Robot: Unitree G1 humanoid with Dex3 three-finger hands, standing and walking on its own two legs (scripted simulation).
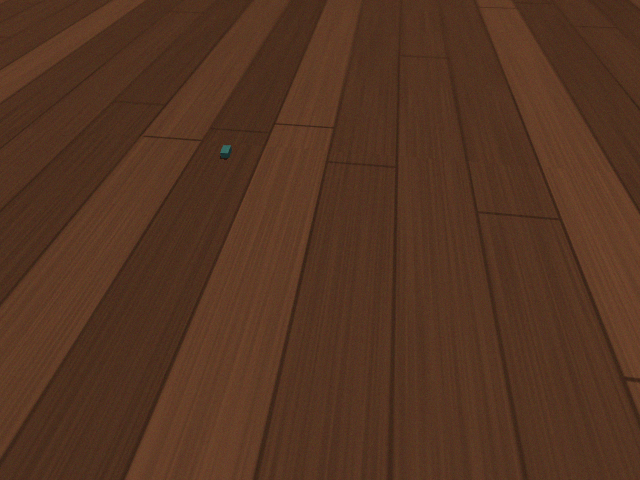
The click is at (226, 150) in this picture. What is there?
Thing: small brick
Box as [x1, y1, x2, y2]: [220, 145, 231, 157]
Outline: 223,145 220,152 221,157 228,157 231,151 230,145
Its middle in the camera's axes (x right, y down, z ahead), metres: -0.51 -0.52 +2.15
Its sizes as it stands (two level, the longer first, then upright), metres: 0.076 0.045 0.032
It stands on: the floor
